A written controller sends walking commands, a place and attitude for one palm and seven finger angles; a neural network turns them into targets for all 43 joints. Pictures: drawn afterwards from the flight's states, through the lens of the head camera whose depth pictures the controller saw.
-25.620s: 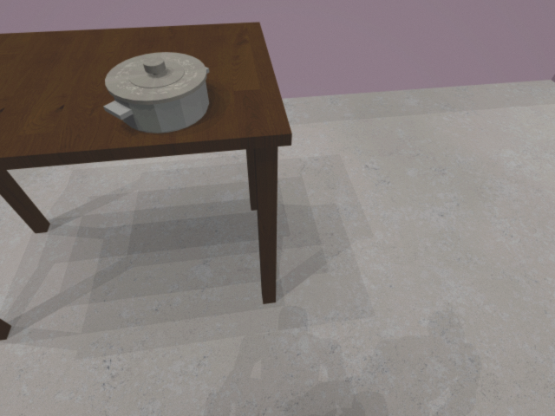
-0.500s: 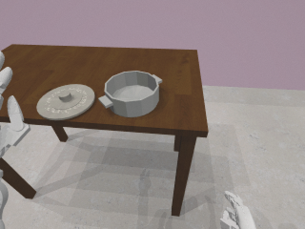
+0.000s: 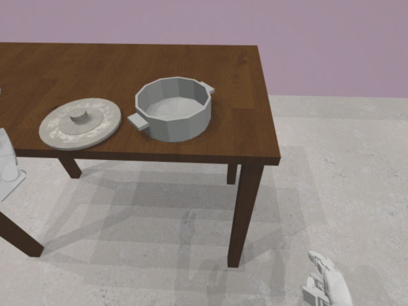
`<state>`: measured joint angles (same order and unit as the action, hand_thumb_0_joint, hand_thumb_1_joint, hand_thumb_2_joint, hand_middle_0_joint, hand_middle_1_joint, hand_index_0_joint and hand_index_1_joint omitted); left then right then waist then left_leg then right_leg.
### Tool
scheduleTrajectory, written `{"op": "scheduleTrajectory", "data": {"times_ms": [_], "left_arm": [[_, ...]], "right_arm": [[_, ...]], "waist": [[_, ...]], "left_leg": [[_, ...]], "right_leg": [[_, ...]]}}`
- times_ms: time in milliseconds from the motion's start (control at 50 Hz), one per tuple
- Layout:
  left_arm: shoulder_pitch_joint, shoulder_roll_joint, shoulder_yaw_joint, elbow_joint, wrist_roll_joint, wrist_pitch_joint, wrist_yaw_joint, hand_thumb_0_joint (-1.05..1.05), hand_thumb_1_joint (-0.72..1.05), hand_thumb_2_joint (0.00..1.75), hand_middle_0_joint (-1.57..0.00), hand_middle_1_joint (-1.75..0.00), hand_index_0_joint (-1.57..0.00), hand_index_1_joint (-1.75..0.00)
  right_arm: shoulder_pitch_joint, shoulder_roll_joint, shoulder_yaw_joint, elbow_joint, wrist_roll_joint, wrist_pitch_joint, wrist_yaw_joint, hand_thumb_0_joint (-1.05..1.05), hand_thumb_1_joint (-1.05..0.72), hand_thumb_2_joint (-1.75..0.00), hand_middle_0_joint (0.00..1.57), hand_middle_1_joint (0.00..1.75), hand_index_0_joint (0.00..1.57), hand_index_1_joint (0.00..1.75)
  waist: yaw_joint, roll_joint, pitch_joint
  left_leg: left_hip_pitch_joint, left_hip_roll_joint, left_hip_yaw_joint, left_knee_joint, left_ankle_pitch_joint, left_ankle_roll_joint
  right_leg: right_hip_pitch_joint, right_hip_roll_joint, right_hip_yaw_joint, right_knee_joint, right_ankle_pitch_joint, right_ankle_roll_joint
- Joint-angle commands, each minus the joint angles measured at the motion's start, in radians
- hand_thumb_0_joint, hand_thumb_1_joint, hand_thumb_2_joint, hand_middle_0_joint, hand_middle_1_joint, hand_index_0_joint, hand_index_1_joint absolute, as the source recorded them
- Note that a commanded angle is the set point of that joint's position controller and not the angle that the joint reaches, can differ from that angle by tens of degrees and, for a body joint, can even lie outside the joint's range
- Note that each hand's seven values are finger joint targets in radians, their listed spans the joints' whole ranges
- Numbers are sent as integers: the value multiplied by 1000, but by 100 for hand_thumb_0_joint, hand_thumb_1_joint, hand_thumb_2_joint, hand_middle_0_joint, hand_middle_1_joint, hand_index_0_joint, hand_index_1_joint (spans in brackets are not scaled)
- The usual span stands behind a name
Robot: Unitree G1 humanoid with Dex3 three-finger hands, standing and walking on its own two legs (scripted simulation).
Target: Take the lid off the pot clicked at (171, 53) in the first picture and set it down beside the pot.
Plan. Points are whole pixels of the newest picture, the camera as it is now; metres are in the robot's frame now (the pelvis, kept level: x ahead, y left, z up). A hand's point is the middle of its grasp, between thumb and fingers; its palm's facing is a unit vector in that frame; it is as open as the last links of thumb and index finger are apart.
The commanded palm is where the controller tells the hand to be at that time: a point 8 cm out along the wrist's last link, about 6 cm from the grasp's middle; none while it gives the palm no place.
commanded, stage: step back with the hand held close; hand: left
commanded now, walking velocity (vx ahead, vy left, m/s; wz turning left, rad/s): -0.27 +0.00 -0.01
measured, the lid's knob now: (78, 114) +0.52 +0.36 +0.09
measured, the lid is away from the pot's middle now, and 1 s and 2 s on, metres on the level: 0.24 0.24 0.24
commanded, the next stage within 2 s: stop stepping back and stand still in 0.90 s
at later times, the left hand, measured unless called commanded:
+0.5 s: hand out of the picture +0.11 +0.24 +0.28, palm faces +0.53 -0.77 -0.36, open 7.4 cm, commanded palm +0.04 +0.30 +0.27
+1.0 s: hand out of the picture +0.03 +0.23 +0.29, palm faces +0.49 -0.79 -0.37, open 7.4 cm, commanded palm -0.06 +0.30 +0.27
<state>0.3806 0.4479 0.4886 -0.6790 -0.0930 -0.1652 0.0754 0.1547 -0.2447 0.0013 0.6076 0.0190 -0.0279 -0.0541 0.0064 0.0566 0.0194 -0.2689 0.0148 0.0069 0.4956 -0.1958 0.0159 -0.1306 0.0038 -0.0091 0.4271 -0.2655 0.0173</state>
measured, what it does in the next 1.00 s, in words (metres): walks backwards: right foot, then left foot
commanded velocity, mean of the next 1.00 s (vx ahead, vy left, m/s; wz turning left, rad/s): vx -0.32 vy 0.00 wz -0.01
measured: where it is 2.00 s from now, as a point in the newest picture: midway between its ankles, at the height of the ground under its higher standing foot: outside the picture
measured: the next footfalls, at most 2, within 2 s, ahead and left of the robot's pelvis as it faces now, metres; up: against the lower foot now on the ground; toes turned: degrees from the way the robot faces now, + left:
right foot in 0.76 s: -0.14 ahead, -0.10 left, +0.00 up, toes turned -2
left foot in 0.96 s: -0.13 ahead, +0.15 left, +0.00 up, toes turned +2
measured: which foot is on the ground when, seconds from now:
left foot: down 0.00-0.74, up 0.76-0.94, down 0.96-1.00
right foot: down 0.00-0.54, up 0.56-0.74, down 0.76-1.00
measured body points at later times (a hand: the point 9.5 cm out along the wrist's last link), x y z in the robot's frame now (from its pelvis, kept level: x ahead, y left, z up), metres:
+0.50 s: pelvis -0.08 +0.01 -0.02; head -0.09 +0.01 +0.43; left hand +0.07 +0.28 +0.30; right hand +0.08 -0.23 -0.10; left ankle +0.04 +0.11 -0.73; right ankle -0.02 -0.13 -0.74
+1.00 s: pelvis -0.19 +0.02 -0.01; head -0.17 +0.02 +0.44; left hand +0.00 +0.28 +0.31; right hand -0.01 -0.22 -0.09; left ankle -0.17 +0.15 -0.74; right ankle -0.18 -0.10 -0.74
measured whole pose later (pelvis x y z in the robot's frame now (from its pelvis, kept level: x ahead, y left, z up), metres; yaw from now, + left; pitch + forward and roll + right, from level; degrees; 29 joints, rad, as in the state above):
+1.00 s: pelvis -0.19 +0.02 -0.01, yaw +1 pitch +1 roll +0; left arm 0.24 0.50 0.55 -0.72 -0.09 -0.24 0.14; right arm 0.14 -0.21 -0.02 0.63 0.01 -0.08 -0.07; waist -0.03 -0.01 0.01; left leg -0.32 0.03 0.02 0.54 -0.23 -0.02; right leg -0.34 -0.02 -0.01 0.63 -0.30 0.01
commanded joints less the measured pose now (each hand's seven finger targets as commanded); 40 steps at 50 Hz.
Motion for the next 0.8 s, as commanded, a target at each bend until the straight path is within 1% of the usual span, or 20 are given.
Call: {"op": "scheduleTrajectory", "data": {"times_ms": [0,80,180,240,300,360,400,440,480,520,540,560,600,660,680,700,720,740,760,780], "left_arm": [[16,216,159,-246,-4,-57,27,0,90,90,-20,-30,-20,-30],[91,246,208,-337,-4,-86,40,0,90,90,-20,-30,-20,-30],[52,239,225,-325,1,-114,64,0,90,90,-20,-30,-20,-30],[-14,221,218,-247,1,-116,76,0,90,90,-20,-30,-20,-30],[-67,207,195,-180,2,-114,81,0,90,90,-20,-30,-20,-30],[-118,216,165,-143,9,-110,91,0,90,90,-20,-30,-20,-30],[-132,190,125,-120,15,-98,91,0,90,90,-20,-30,-20,-30],[-129,194,123,-128,18,-89,86,0,90,90,-20,-30,-20,-30],[-126,198,127,-160,14,-95,87,0,90,90,-20,-30,-20,-30],[-143,201,156,-216,9,-101,94,0,90,90,-20,-30,-20,-30],[-171,210,165,-242,11,-101,96,0,90,90,-20,-30,-20,-30],[-196,238,178,-300,4,-111,97,0,90,90,-20,-30,-20,-30],[-119,240,205,-282,-5,-113,93,0,90,90,-20,-30,-20,-30],[-38,262,230,-357,-12,-115,92,0,90,90,-20,-30,-20,-30],[-26,253,224,-369,-20,-114,86,0,90,90,-20,-30,-20,-30],[-30,252,209,-371,-18,-121,79,0,90,90,-20,-30,-20,-30],[-46,282,218,-372,-12,-130,82,0,90,90,-20,-30,-20,-30],[-81,303,208,-359,-8,-131,85,0,90,90,-20,-30,-20,-30],[-102,302,232,-307,-9,-136,98,0,90,90,-20,-30,-20,-30],[-98,269,207,-268,-1,-114,88,0,90,90,-20,-30,-20,-30]], "right_arm": [[-87,-103,-50,-203,10,-31,-7,0,-90,-90,20,30,20,30],[-77,-101,-54,-217,5,-44,-5,0,-90,-90,20,30,20,30],[-47,-102,-60,-196,4,-80,-10,0,-90,-90,20,30,20,30],[-26,-102,-65,-176,8,-94,-14,0,-90,-90,20,30,20,30],[-16,-103,-68,-161,10,-98,-18,0,-90,-90,20,30,20,30],[-3,-101,-71,-131,12,-95,-17,0,-90,-90,20,30,20,30],[-8,-85,-58,-125,10,-92,-14,0,-90,-90,20,30,20,30],[-20,-92,-56,-140,14,-91,-13,0,-90,-90,20,30,20,30],[-35,-113,-54,-168,14,-88,-24,0,-90,-90,20,30,20,30],[-68,-118,-53,-200,3,-102,-29,0,-90,-90,20,30,20,30],[-60,-103,-57,-195,-9,-108,-25,0,-90,-90,20,30,20,30],[-51,-96,-62,-191,-11,-109,-18,0,-90,-90,20,30,20,30],[-49,-93,-80,-169,-12,-119,2,0,-90,-90,20,30,20,30],[-59,-67,-80,-177,-7,-127,14,0,-90,-90,20,30,20,30],[-63,-55,-73,-173,-6,-123,15,0,-90,-90,20,30,20,30],[-46,-41,-68,-159,-5,-119,16,0,-90,-90,20,30,20,30],[-23,-34,-73,-133,-1,-112,13,0,-90,-90,20,30,20,30],[-58,-50,-68,-116,-3,-105,9,0,-90,-90,20,30,20,30],[-46,-48,-45,-85,-26,-111,9,0,-90,-90,20,30,20,30],[-29,-37,-55,-82,-7,-114,4,0,-90,-90,20,30,20,30]], "waist": [[10,6,-197],[19,100,-226],[2,157,-175],[-15,100,-119],[-27,18,-80],[-36,-106,-55],[-44,-166,-43],[-44,-172,-51],[-43,-15,-11],[-28,275,-32],[-28,275,-56],[-25,253,-89],[-8,156,-158],[8,239,-229],[8,223,-221],[-5,117,-224],[-24,-102,-212],[-2,-217,-146],[-12,-127,-148],[-16,-176,-197]], "left_leg": [[137,114,-94,-57,409,34],[73,133,-127,-113,294,36],[-85,144,-142,-177,-77,35],[-148,131,-140,-173,-283,26],[-110,102,-125,-115,-329,11],[65,30,-57,176,-226,-15],[68,26,-62,261,-169,-8],[51,44,-82,185,-151,4],[-53,121,-202,-38,-284,37],[-326,279,-424,-394,-615,97],[-411,307,-437,-445,-605,110],[-392,308,-423,-439,-540,104],[-273,257,-278,-350,-401,88],[-177,179,-158,-301,-339,33],[-197,163,-133,-244,-340,6],[-140,101,-77,-95,-308,-36],[-40,26,-18,232,-223,-76],[-137,-44,-14,547,-286,-85],[-231,-39,-51,675,-354,-77],[-224,6,-93,699,-313,-49]], "right_leg": [[-61,-59,7,12,304,-7],[-41,-32,-3,63,180,-9],[-24,-24,3,90,47,-20],[-68,-37,25,48,-48,-35],[-182,-61,59,-51,-195,-55],[-435,-196,184,-217,-319,-107],[-455,-250,167,-197,-190,-115],[-430,-217,102,-120,-118,-92],[-394,-98,33,21,-181,-44],[-201,67,-12,458,-251,-12],[-132,84,16,646,-268,-17],[-136,89,38,729,-281,-15],[-138,86,12,651,-271,-22],[-49,68,-84,287,-291,-42],[-1,46,-77,122,-244,-58],[-45,-38,-5,-76,-216,-93],[-206,-253,250,-249,-163,-158],[-286,-428,422,-301,51,-217],[-247,-445,326,-225,482,-223],[-222,-413,248,-147,541,-196]]}}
